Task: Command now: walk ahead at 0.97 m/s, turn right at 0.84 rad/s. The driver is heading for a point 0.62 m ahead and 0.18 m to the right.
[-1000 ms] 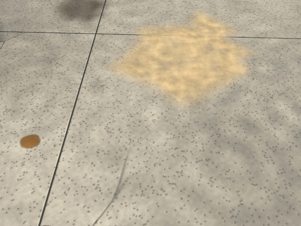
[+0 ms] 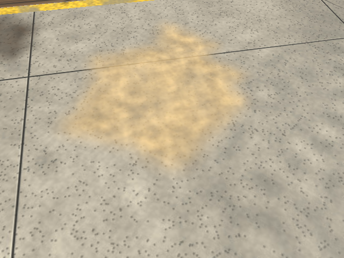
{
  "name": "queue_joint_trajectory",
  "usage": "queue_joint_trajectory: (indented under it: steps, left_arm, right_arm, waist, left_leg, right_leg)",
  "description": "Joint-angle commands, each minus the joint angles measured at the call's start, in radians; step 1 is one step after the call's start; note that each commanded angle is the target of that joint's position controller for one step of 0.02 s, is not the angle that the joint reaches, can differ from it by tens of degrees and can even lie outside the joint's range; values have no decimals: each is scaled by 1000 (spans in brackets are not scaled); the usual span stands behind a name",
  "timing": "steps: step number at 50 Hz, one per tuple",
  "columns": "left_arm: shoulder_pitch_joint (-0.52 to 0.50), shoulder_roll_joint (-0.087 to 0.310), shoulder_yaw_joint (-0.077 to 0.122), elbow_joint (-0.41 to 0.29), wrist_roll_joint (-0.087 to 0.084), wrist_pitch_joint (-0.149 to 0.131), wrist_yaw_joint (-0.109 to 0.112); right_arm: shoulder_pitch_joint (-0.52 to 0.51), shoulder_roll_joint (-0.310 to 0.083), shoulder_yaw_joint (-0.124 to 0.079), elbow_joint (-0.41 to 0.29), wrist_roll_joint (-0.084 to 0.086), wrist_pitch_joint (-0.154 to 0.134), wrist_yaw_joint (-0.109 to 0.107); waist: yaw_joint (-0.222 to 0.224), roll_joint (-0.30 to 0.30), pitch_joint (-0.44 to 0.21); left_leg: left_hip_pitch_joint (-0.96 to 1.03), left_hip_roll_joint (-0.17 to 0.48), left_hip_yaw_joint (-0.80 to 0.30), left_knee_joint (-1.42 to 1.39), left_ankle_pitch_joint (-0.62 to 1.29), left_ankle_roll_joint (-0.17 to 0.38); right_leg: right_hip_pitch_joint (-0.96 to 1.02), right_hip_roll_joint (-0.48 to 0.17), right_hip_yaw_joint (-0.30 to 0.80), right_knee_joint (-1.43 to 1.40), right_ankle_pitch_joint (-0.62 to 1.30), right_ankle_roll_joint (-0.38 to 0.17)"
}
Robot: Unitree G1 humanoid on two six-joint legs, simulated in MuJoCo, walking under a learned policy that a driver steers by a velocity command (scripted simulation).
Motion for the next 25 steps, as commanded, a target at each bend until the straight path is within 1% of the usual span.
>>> queue_joint_trajectory:
  steps: [1, 2, 3, 4, 5, 6, 7, 8, 9, 10, 11, 13, 14, 15, 16, 17, 18, 19, 20, 21, 22, 23, 24, 25]
  left_arm:
    - [313, 269, 90, 41, 17, 24, 26]
    - [305, 198, 76, 62, 15, 15, 36]
    - [277, 160, 64, 69, 18, 4, 42]
    - [237, 156, 57, 56, 14, -10, 51]
    - [214, 136, 45, 48, 6, -23, 57]
    - [217, 132, 38, 43, -5, -36, 56]
    - [223, 148, 39, 37, -13, -48, 52]
    - [236, 165, 43, 32, -15, -56, 51]
    - [255, 169, 44, 30, -13, -59, 50]
    - [273, 173, 48, 29, -12, -60, 46]
    - [298, 183, 54, 31, -13, -59, 41]
    - [342, 202, 63, 34, -22, -56, 34]
    - [346, 210, 66, 33, -24, -55, 35]
    - [334, 217, 68, 27, -25, -54, 39]
    - [320, 232, 72, 20, -24, -55, 43]
    - [304, 261, 78, 14, -17, -57, 44]
    - [246, 298, 85, 0, -9, -60, 40]
    - [182, 255, 74, -23, 0, -69, 36]
    - [186, 65, 27, -66, -7, -74, 39]
    - [307, 61, 5, -132, -57, -65, 43]
    - [240, 138, 11, -86, -24, -40, 52]
    - [190, 154, 16, -87, -4, -27, 38]
    - [145, 149, 18, -91, 8, -15, 24]
    - [119, 119, 13, -119, 22, -3, 6]
  right_arm:
    - [-245, -133, -10, -276, 9, -77, 27]
    - [-251, -143, -8, -281, 11, -89, 29]
    - [-264, -136, -5, -285, 1, -84, 28]
    - [-251, -127, 0, -283, -23, -62, 27]
    - [-227, -119, 5, -282, -42, -35, 32]
    - [-237, -115, 10, -296, -48, -14, 37]
    - [-292, -111, 16, -328, -49, -2, 41]
    - [-366, -112, 23, -366, -45, 2, 45]
    - [-435, -111, 29, -399, -35, 2, 50]
    - [-486, -102, 36, -421, -25, 0, 54]
    - [-520, -94, 43, -437, -16, -1, 56]
    - [-555, -103, 44, -460, 0, -4, 54]
    - [-563, -114, 43, -472, 4, -5, 50]
    - [-548, -129, 39, -476, 6, -6, 45]
    - [-497, -159, 27, -467, 6, -8, 37]
    - [-394, -210, 6, -442, 11, -11, 24]
    - [-218, -257, -18, -405, 20, -14, 8]
    - [6, -313, -45, -351, 11, -15, -13]
    - [138, -362, -60, -323, -35, -17, -25]
    - [1, -394, -71, -341, -44, -16, -4]
    - [-148, -261, -54, -383, -36, -8, 7]
    - [-191, -194, -38, -378, -26, -5, 11]
    - [-176, -169, -31, -352, -30, -3, 13]
    - [-137, -157, -25, -313, -25, -10, 10]
  waist:
    - [108, -32, -200]
    - [65, 72, -93]
    - [7, 146, -24]
    - [-36, 156, 9]
    - [-70, 143, 26]
    - [-80, 124, 43]
    - [-75, 105, 70]
    - [-58, 85, 94]
    - [-37, 65, 113]
    - [-14, 45, 115]
    - [12, 17, 101]
    - [56, -27, 53]
    - [61, -40, 36]
    - [49, -47, 14]
    - [22, -50, -33]
    - [-31, -57, -116]
    - [-147, -68, -207]
    - [-260, -48, -303]
    - [-249, 205, -384]
    - [-93, 469, -478]
    - [-95, 223, -300]
    - [-88, 105, -182]
    - [-86, 21, -119]
    - [-70, 52, -78]
  left_leg:
    - [-981, -59, -300, 691, -31, 24]
    - [-954, -10, -304, 579, 18, 30]
    - [-883, 28, -298, 474, 26, 18]
    - [-818, 48, -293, 423, 12, -1]
    - [-769, 69, -286, 377, 6, -23]
    - [-746, 83, -269, 320, -12, -43]
    - [-729, 89, -238, 236, 7, -59]
    - [-712, 87, -208, 137, 65, -72]
    - [-684, 77, -187, 27, 148, -79]
    - [-638, 60, -178, -88, 248, -76]
    - [-598, 35, -166, -189, 333, -66]
    - [-548, -12, -154, -308, 436, -41]
    - [-530, -25, -162, -360, 443, -29]
    - [-479, -41, -174, -418, 433, -18]
    - [-392, -69, -184, -456, 399, -9]
    - [-264, -91, -200, -452, 333, 0]
    - [-79, -76, -205, -449, 266, 5]
    - [168, 1, -249, -408, 144, 15]
    - [394, 277, -554, -453, -173, 43]
    - [395, 444, -1100, -689, -329, 123]
    - [224, 369, -972, -728, -505, 126]
    - [84, 328, -794, -719, -366, 123]
    - [-9, 289, -663, -727, -193, 110]
    - [-70, 265, -558, -735, -98, 102]
  right_leg:
    - [878, -380, 992, -451, -264, -266]
    - [725, -365, 913, -488, -231, -214]
    - [569, -321, 815, -502, -133, -165]
    - [451, -270, 718, -499, -48, -139]
    - [354, -228, 652, -507, -17, -128]
    - [276, -197, 611, -514, 3, -124]
    - [198, -166, 573, -537, 39, -121]
    - [143, -144, 551, -563, 92, -116]
    - [111, -124, 533, -569, 172, -101]
    - [105, -100, 510, -559, 259, -76]
    - [129, -90, 500, -548, 354, -52]
    - [243, -110, 518, -524, 530, -18]
    - [306, -122, 524, -497, 594, -4]
    - [353, -127, 527, -453, 664, 17]
    - [400, -126, 534, -372, 791, 44]
    - [435, -131, 547, -231, 895, 70]
    - [397, -121, 548, -24, 890, 86]
    - [255, -78, 514, 240, 743, 99]
    - [-15, 13, 422, 592, -119, 100]
    - [-188, 14, 343, 748, -225, 108]
    - [-235, -83, 314, 751, -97, 105]
    - [-226, -119, 283, 704, -30, 117]
    - [-209, -149, 272, 677, -21, 125]
    - [-210, -177, 274, 659, -17, 129]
